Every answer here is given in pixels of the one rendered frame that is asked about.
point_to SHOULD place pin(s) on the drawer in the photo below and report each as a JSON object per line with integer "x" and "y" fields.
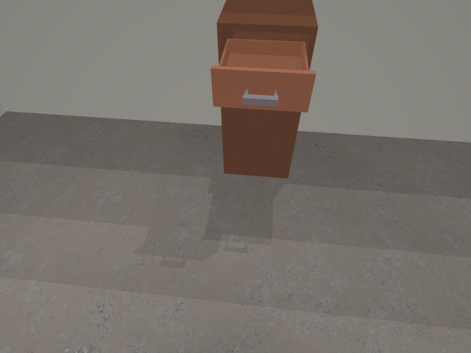
{"x": 263, "y": 66}

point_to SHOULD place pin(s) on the handle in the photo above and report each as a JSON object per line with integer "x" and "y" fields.
{"x": 260, "y": 100}

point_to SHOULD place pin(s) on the cabinet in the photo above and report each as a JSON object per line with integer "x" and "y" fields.
{"x": 261, "y": 142}

